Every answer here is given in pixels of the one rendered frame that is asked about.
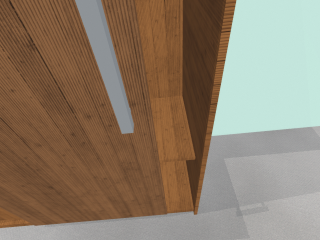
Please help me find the wardrobe door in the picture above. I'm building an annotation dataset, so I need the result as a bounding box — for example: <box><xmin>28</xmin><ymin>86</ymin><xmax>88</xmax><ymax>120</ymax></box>
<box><xmin>0</xmin><ymin>0</ymin><xmax>167</xmax><ymax>226</ymax></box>
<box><xmin>0</xmin><ymin>208</ymin><xmax>21</xmax><ymax>221</ymax></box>

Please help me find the handle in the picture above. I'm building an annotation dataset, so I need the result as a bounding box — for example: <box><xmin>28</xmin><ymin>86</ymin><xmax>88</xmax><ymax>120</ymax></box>
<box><xmin>75</xmin><ymin>0</ymin><xmax>134</xmax><ymax>134</ymax></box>

